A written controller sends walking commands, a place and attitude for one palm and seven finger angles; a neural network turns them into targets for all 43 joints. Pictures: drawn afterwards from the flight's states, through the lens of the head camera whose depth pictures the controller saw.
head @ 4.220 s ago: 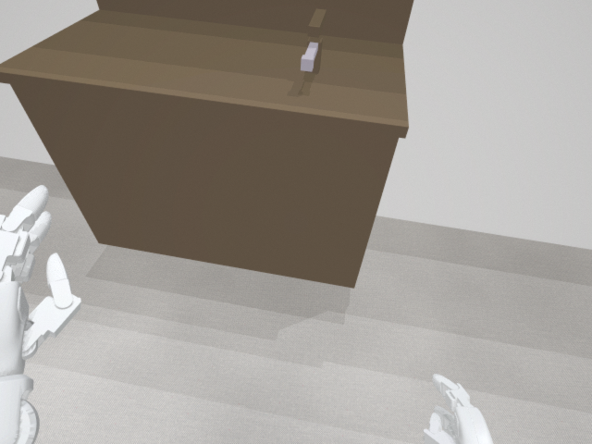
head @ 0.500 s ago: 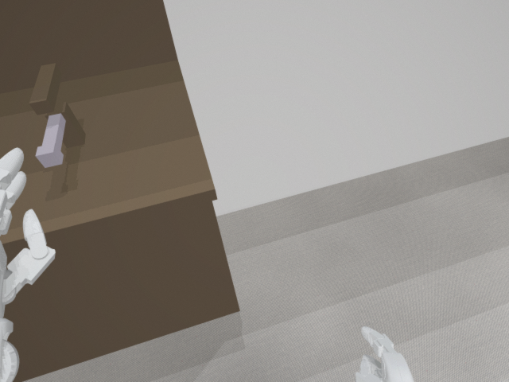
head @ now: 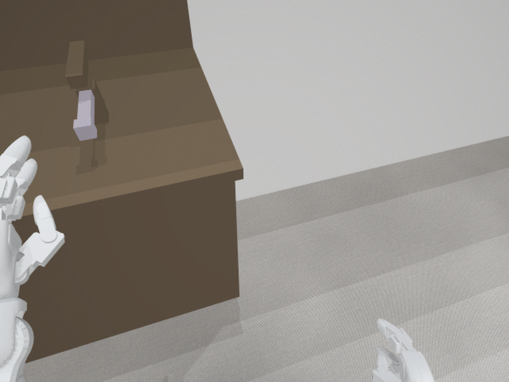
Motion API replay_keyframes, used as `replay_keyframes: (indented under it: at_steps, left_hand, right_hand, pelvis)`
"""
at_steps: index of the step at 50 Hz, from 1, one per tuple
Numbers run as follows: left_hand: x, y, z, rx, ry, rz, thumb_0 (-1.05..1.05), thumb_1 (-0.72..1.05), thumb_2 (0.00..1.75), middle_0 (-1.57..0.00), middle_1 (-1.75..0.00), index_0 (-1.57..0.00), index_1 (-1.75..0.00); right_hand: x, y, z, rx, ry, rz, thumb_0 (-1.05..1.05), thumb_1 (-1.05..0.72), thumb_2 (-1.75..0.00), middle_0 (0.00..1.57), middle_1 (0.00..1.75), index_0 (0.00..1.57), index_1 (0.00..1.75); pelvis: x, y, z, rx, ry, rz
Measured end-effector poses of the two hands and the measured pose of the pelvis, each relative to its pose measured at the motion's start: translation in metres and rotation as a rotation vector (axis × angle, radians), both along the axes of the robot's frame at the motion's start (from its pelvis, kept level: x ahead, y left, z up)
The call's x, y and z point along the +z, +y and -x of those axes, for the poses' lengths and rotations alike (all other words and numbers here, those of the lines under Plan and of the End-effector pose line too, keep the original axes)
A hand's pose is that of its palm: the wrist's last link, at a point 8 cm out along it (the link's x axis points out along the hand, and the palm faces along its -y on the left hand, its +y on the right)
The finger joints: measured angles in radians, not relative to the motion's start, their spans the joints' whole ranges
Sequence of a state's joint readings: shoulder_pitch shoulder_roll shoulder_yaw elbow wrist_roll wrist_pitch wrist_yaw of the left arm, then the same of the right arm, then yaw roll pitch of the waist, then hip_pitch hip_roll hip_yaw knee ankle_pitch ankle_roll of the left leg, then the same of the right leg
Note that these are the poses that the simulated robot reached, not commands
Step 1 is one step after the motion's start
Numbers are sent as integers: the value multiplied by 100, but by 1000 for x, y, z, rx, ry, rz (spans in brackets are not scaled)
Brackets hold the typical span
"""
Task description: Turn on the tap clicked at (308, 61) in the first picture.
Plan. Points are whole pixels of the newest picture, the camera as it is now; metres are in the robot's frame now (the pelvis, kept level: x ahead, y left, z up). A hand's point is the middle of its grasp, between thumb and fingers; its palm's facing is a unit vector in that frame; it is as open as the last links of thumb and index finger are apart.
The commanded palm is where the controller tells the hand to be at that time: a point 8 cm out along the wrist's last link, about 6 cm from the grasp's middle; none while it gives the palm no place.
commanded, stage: come to a stop and stand still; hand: left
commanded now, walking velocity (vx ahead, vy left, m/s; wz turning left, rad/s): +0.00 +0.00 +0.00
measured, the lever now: (85, 128) +0.47 +0.34 +0.12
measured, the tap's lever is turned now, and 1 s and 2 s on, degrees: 0 0 0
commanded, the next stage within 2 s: look again from close up in 0.50 s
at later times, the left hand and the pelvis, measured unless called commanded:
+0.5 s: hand (48, 251) +0.22 +0.26 +0.15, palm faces +0.36 -0.86 -0.37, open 7.4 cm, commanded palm +0.15 +0.30 +0.18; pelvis +0.00 +0.02 +0.01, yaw +1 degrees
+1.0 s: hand (62, 237) +0.23 +0.25 +0.16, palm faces +0.40 -0.84 -0.37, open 7.4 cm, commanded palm +0.17 +0.28 +0.18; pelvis +0.02 +0.00 +0.01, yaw +2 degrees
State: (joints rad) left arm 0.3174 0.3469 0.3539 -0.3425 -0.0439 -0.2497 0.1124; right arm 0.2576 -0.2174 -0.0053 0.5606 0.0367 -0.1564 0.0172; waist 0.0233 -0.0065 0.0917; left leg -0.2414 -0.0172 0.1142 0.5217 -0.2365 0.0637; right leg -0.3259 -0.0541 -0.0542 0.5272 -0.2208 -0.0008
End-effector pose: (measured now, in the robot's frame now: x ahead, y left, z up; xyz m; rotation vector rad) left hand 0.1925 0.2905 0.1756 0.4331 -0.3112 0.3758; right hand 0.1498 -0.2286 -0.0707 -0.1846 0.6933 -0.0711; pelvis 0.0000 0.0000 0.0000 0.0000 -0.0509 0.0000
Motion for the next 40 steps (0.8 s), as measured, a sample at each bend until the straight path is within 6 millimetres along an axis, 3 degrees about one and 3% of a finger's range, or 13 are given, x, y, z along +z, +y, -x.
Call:
replay_keyframes:
  at_steps: [3, 5, 10, 13, 17, 21, 25, 34, 40]
  left_hand:
    - [-22, -15, 16, -92, 89, 15, 2, 90, 89, -20, -30, -20, -30]
    - [-24, -8, 25, -96, 95, -5, 2, 89, 89, -21, -30, -21, -30]
    - [6, 33, 38, 49, -39, -67, 2, 89, 89, -22, -31, -22, -30]
    - [26, 43, 42, 111, -148, -59, 2, 89, 89, -22, -30, -21, -30]
    - [27, 31, 32, 68, -156, -5, 2, 90, 89, -21, -30, -20, -30]
    - [5, 15, 17, -9, -33, 22, 1, 90, 90, -20, -30, -20, -30]
    - [-10, 13, 10, -29, 73, 10, 1, 90, 89, -21, -30, -20, -30]
    - [14, 12, 13, 23, 1, -36, 2, 89, 89, -21, -30, -21, -30]
    - [6, 4, 5, 32, 37, 3, 1, 90, 89, -21, -30, -21, -30]
  right_hand:
    - [-6, 24, 14, 15, 29, -29, 1, -91, -90, 20, 30, 20, 30]
    - [-6, 37, 20, 37, 47, -30, 1, -91, -90, 20, 30, 20, 30]
    - [-3, 56, 16, 121, 44, -30, 1, -91, -90, 21, 30, 20, 30]
    - [0, 59, 2, 160, 11, -23, 1, -90, -90, 21, 30, 20, 30]
    - [12, 57, -16, 165, -45, -5, 1, -91, -90, 21, 30, 20, 30]
    - [24, 50, -29, 125, -90, 15, 1, -91, -90, 21, 30, 20, 30]
    - [30, 41, -34, 85, -95, 41, 1, -91, -90, 21, 30, 20, 30]
    - [21, 22, -40, 102, -12, 85, 1, -91, -90, 20, 30, 20, 30]
    - [16, 15, -45, 71, -5, 67, 1, -91, -90, 20, 30, 20, 30]
  pelvis:
    - [-2, 7, 4, 9, -14, -6]
    - [-2, 8, 7, 17, -24, -6]
    - [0, 10, 11, 43, -17, 10]
    - [0, 13, 11, 35, 5, 11]
    - [5, 19, 11, 30, 23, 26]
    - [8, 21, 8, 19, 40, 18]
    - [9, 17, 2, 16, 49, 10]
    - [10, 5, -12, 34, 57, 17]
    - [10, 1, -19, 30, 60, 21]
